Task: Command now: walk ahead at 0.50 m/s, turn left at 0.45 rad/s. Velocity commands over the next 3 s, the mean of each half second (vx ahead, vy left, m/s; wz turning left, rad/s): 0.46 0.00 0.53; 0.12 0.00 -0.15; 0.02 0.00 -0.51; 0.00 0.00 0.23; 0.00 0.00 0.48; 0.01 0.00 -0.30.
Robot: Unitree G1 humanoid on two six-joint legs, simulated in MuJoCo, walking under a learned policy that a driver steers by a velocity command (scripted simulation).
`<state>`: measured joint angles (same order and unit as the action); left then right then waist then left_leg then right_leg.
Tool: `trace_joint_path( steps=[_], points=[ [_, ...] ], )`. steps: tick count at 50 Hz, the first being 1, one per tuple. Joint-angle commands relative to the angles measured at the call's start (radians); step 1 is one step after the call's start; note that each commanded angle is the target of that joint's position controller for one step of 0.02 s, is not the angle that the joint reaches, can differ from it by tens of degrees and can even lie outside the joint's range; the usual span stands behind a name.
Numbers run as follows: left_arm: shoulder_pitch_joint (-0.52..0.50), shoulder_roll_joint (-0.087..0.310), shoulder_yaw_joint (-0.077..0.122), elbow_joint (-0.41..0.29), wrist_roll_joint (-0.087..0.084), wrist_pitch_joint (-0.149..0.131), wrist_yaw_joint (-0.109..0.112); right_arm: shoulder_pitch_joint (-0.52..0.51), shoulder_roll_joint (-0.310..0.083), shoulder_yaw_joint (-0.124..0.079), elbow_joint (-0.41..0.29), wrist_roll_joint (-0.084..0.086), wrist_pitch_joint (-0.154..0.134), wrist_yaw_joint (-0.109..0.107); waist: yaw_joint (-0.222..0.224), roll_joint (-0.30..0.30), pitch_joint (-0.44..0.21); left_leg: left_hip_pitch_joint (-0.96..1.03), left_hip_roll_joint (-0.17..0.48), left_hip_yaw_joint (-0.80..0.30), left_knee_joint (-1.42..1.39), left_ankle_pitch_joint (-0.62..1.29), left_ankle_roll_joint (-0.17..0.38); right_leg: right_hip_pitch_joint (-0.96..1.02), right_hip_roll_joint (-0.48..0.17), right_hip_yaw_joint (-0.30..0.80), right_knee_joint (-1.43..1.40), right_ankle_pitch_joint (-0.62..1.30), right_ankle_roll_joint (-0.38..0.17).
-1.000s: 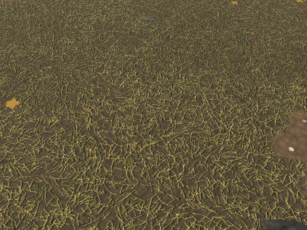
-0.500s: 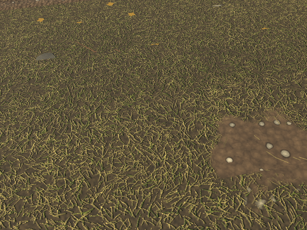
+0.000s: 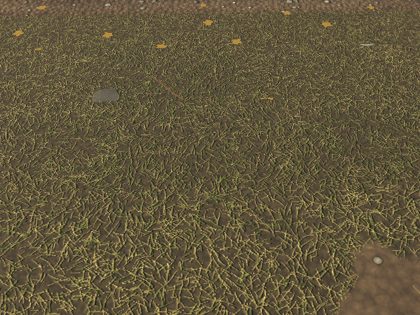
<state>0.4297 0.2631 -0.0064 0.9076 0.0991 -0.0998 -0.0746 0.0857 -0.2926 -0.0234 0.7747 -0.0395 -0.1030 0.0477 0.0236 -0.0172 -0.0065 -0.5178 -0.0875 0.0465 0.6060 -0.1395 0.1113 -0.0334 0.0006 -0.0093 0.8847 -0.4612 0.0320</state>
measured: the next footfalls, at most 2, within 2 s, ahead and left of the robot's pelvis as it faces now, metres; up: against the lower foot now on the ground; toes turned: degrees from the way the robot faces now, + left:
right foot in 0.50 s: +0.51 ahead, -0.13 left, -0.15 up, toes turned +14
left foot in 1.02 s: +0.51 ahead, +0.09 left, -0.15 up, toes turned +9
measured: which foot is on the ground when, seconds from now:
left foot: down 0.00-0.50, up 0.52-1.00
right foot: up 0.00-0.48, down 0.50-1.00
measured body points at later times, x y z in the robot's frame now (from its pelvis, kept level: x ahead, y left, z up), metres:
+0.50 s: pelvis +0.33 -0.04 -0.09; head +0.34 -0.05 +0.36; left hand +0.50 +0.21 -0.16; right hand +0.29 -0.29 -0.23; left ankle +0.12 +0.07 -0.70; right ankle +0.49 -0.13 -0.83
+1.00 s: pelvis +0.44 -0.02 -0.12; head +0.45 -0.02 +0.33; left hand +0.47 +0.26 -0.24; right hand +0.67 -0.24 -0.21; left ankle +0.47 +0.08 -0.86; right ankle +0.47 -0.14 -0.86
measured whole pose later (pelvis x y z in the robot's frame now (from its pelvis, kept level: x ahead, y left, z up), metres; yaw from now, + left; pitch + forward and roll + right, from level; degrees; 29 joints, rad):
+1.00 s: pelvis +0.44 -0.02 -0.12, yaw +9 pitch +3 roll +0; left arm 0.32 0.26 0.08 0.75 0.04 -0.06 -0.02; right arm 0.12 -0.26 -0.03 0.72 -0.02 -0.04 -0.01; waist 0.08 -0.01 -0.04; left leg -0.37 -0.02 0.03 0.48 -0.16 0.03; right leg -0.30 0.04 0.09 0.48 -0.24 -0.05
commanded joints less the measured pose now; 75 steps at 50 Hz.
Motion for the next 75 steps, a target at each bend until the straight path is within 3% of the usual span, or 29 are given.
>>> trace_joint_path(
  steps=[1,3,5,7,10,12,15,17,18,20,23,25,26,27,28,30,32,35,38,43,49,51,52,53,55,57,61,68,75],
  points=[
    [-0.206,0.121,0.015,-0.145,-0.039,-0.028,0.006,0.52,-0.167,-0.058,0.127,-0.018,-0.03,-0.012,-0.238,0.08,-0.027,0.817,0.316,-0.654,-0.257,-0.229,0.204,-0.927,-0.006,0.163,0.553,-0.002,-0.011],
    [-0.169,0.09,-0.006,-0.151,0.01,-0.023,0.051,0.305,-0.04,-0.01,0.098,-0.014,-0.039,-0.008,-0.09,0.021,-0.025,0.448,0.281,-0.536,-0.329,-0.062,0.226,-0.701,-0.081,0.17,0.383,0.103,-0.054],
    [-0.142,0.053,-0.021,-0.156,0.019,0.008,0.076,0.113,-0.025,0.006,0.025,-0.005,-0.046,-0.004,0.014,0.025,-0.01,0.167,0.244,-0.48,-0.415,-0.072,0.227,-0.508,-0.117,0.143,0.229,0.018,-0.031],
    [-0.14,0.084,-0.017,-0.166,-0.001,0.027,0.083,0.079,-0.083,-0.014,-0.006,0.0,-0.06,0.006,0.017,0.031,-0.013,0.065,0.197,-0.408,-0.438,-0.093,0.203,-0.434,-0.105,0.087,0.105,0.05,0.005],
    [-0.258,0.007,-0.048,-0.223,-0.013,0.035,0.059,0.185,-0.139,-0.034,-0.001,-0.029,-0.045,0.029,-0.042,0.03,0.021,-0.086,0.098,-0.293,-0.395,-0.027,0.161,-0.281,-0.041,-0.02,-0.076,0.299,0.011],
    [-0.162,0.032,-0.041,-0.22,0.006,0.024,0.041,0.182,-0.121,-0.029,-0.032,-0.054,-0.044,0.03,0.005,0.035,-0.007,-0.162,0.101,-0.296,-0.236,0.09,0.165,-0.182,-0.036,-0.012,0.085,0.496,-0.005],
    [-0.427,0.084,-0.029,-0.297,0.016,0.013,0.062,0.594,-0.024,-0.018,0.11,-0.027,-0.058,-0.048,-0.246,0.059,0.042,0.805,0.226,-0.581,0.063,-0.177,0.165,-1.127,-0.125,0.25,-0.164,0.512,0.03],
    [-0.562,0.027,-0.04,-0.31,0.021,0.005,0.053,0.756,0.006,-0.016,0.166,-0.002,-0.034,-0.073,-0.339,0.06,0.067,0.934,0.199,-0.643,0.19,-0.213,0.155,-1.305,-0.114,0.213,-0.29,0.518,0.041],
    [-0.552,-0.014,-0.062,-0.288,0.014,0.001,0.039,0.629,0.035,-0.001,0.115,0.012,-0.02,-0.06,-0.31,0.001,0.075,0.591,0.098,-0.535,0.203,-0.281,0.128,-0.99,-0.107,0.162,-0.518,0.823,0.004],
    [-0.487,-0.029,-0.057,-0.332,-0.032,0.024,0.026,0.466,-0.084,-0.004,0.077,-0.062,0.004,0.008,-0.159,0.086,0.09,-0.235,0.033,-0.446,0.084,-0.334,0.115,-0.182,-0.05,0.006,-0.32,1.06,-0.017],
    [-0.094,0.114,0.014,-0.213,-0.043,0.022,0.027,0.395,-0.109,0.005,0.023,0.009,-0.008,-0.001,0.055,-0.029,0.127,-0.34,-0.035,-0.465,0.348,-0.448,-0.006,0.199,-0.067,-0.013,-0.462,0.989,-0.015],
    [0.292,0.222,0.084,-0.095,-0.056,0.032,0.035,0.359,-0.102,0.021,0.025,0.015,0.0,0.029,0.218,-0.121,-0.065,-0.248,-0.093,-0.334,0.912,-0.176,-0.173,0.51,-0.243,0.069,-0.513,1.214,-0.178],
    [0.25,0.24,0.079,-0.137,-0.045,0.04,0.004,0.718,0.073,0.036,0.052,-0.012,-0.014,0.036,-0.012,-0.347,-0.566,-0.334,-0.105,-0.223,1.365,-0.778,-0.208,0.882,-0.508,0.282,-0.146,1.906,-0.481],
    [0.186,0.209,0.063,-0.173,0.013,0.057,-0.035,0.712,-0.06,0.011,0.052,0.008,-0.003,0.045,0.022,-0.205,-0.498,-0.528,-0.075,-0.203,1.612,-0.765,-0.247,0.76,-0.544,0.471,-0.181,1.878,-0.553],
    [0.056,0.216,0.061,-0.2,-0.005,0.063,-0.05,0.543,-0.104,-0.011,-0.029,0.013,0.015,0.038,0.019,-0.138,-0.325,-0.653,-0.027,-0.164,1.607,-0.684,-0.232,0.52,-0.526,0.478,-0.296,1.351,-0.482],
    [-0.181,0.061,-0.001,-0.236,-0.072,0.023,-0.05,0.394,-0.007,0.02,-0.072,0.003,0.021,-0.012,-0.102,0.004,-0.076,-0.518,0.135,-0.168,1.281,-0.493,-0.245,-0.11,-0.44,0.387,-0.438,0.858,-0.396],
    [-0.3,0.035,-0.007,-0.243,-0.077,0.002,-0.043,0.449,0.129,0.078,-0.049,0.003,0.04,0.002,-0.213,-0.047,0.004,-0.12,0.205,-0.125,1.037,-0.531,-0.275,-0.58,-0.288,0.196,-0.551,0.891,-0.354],
    [-0.326,0.076,0.013,-0.237,-0.071,-0.039,0.008,0.481,0.028,0.046,-0.01,-0.022,0.042,0.03,-0.175,0.014,-0.057,0.042,0.23,-0.064,0.528,0.052,-0.283,-0.595,-0.113,0.071,-0.461,0.8,-0.258],
    [-0.112,0.219,0.076,-0.189,-0.082,-0.06,0.059,0.171,-0.097,-0.014,-0.084,0.049,0.016,0.007,-0.033,-0.034,-0.016,-0.059,0.089,0.025,0.204,0.103,-0.259,-0.303,-0.095,0.08,-0.477,0.913,-0.138],
    [-0.016,0.149,0.116,-0.176,-0.075,0.009,0.029,0.057,-0.007,-0.004,-0.105,-0.017,0.076,-0.063,0.064,-0.098,-0.058,-0.156,0.142,-0.074,0.074,-0.095,-0.182,-0.04,-0.367,0.454,-0.532,0.649,-0.419],
    [-0.196,0.137,0.114,-0.231,-0.051,0.028,0.059,0.066,-0.038,-0.036,-0.099,0.03,0.049,-0.061,-0.029,-0.074,-0.072,0.291,0.048,0.002,-0.166,0.016,-0.054,-0.322,-0.187,0.387,-0.582,0.333,-0.29],
    [-0.189,0.057,0.088,-0.233,-0.038,0.027,0.059,0.216,-0.095,-0.067,-0.101,0.038,0.028,-0.064,-0.098,0.027,-0.18,0.625,0.228,-0.14,-0.246,0.249,0.116,-0.468,-0.073,0.309,-0.41,0.174,-0.171],
    [-0.09,-0.046,0.057,-0.259,-0.045,0.016,0.064,0.251,-0.181,-0.091,-0.142,0.015,0.015,-0.083,-0.062,0.226,-0.274,0.85,0.556,-0.503,-0.307,0.573,0.42,-0.677,0.098,0.132,-0.174,-0.126,-0.052],
    [-0.153,0.05,0.085,-0.242,-0.047,0.015,0.071,0.25,-0.146,-0.092,-0.141,-0.049,0.005,-0.088,-0.095,0.104,-0.124,0.717,0.625,-0.547,-0.381,0.502,0.399,-0.79,0.048,0.142,-0.001,-0.2,0.011],
    [-0.107,0.136,0.121,-0.169,-0.023,0.034,0.091,0.07,-0.087,-0.085,-0.177,0.021,0.003,-0.071,0.0,0.094,-0.083,0.513,0.452,-0.279,-0.406,0.346,0.225,-0.684,0.011,0.102,0.141,-0.026,0.047],
    [-0.071,0.075,0.106,-0.146,0.006,0.041,0.077,0.015,-0.075,-0.088,-0.201,0.033,0.008,-0.063,0.033,0.137,-0.079,0.361,0.38,-0.133,-0.41,0.365,0.176,-0.578,0.014,0.053,0.261,0.108,0.051],
    [-0.124,0.016,0.079,-0.134,-0.037,0.056,0.033,0.09,-0.094,-0.121,-0.198,0.002,0.016,-0.081,-0.047,0.092,-0.036,0.376,0.344,-0.023,-0.453,0.099,0.165,-0.619,-0.015,-0.019,0.106,0.272,0.066],
    [-0.194,0.032,0.064,-0.15,-0.023,0.085,0.02,0.152,-0.088,-0.142,-0.164,-0.015,0.003,-0.09,-0.08,0.1,-0.021,0.501,0.447,-0.011,-0.504,0.008,0.199,-0.626,-0.089,-0.032,-0.101,0.247,0.018],
    [-0.255,0.035,0.071,-0.173,-0.054,0.09,0.009,0.161,-0.075,-0.155,-0.124,-0.026,0.015,-0.09,-0.089,0.125,-0.015,0.508,0.448,0.015,-0.489,-0.055,0.152,-0.488,-0.06,-0.043,-0.262,0.21,-0.055]
  ],
)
